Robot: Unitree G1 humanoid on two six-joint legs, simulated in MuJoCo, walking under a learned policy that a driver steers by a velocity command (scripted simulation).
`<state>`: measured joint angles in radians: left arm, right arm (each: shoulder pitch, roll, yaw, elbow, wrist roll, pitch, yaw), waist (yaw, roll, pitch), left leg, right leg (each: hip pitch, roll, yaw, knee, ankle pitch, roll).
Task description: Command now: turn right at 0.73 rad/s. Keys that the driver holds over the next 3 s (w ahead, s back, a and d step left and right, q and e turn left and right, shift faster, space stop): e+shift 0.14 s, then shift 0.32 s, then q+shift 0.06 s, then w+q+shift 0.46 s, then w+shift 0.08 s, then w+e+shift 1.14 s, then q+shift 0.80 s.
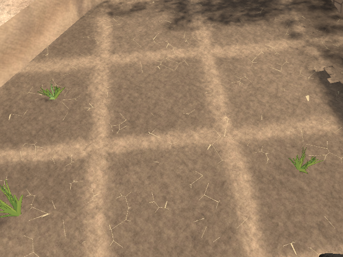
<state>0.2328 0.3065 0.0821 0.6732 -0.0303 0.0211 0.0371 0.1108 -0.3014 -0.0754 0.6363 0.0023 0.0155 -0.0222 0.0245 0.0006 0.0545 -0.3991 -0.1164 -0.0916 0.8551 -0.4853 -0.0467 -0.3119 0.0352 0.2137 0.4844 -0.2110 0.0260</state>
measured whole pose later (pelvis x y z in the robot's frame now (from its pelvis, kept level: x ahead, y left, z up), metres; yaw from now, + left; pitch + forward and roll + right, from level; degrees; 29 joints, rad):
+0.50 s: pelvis +0.01 +0.02 +0.00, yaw -16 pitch +1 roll +0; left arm 0.14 0.27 0.05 0.64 -0.01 0.05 0.03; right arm 0.23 -0.26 -0.04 0.72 0.01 0.01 -0.01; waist -0.05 -0.02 0.05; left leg -0.19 0.00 0.05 0.43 -0.26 0.04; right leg -0.31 -0.02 0.06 0.65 -0.35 0.09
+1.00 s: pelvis +0.18 +0.05 -0.04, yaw +5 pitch +2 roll -3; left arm 0.38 0.33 0.10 0.78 -0.01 -0.06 -0.01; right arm 0.15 -0.30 -0.04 0.62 0.05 0.00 0.06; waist 0.05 -0.01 0.02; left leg -0.69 0.14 0.07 0.85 -0.22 0.08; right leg 0.24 -0.12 -0.32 0.24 -0.45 0.14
